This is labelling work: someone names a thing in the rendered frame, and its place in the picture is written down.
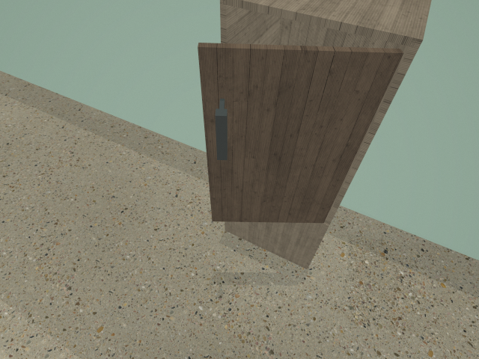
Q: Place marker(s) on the cupboard door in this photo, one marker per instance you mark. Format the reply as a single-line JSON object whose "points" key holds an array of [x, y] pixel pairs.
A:
{"points": [[297, 116]]}

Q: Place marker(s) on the handle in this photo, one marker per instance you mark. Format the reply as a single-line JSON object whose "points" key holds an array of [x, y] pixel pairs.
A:
{"points": [[222, 131]]}

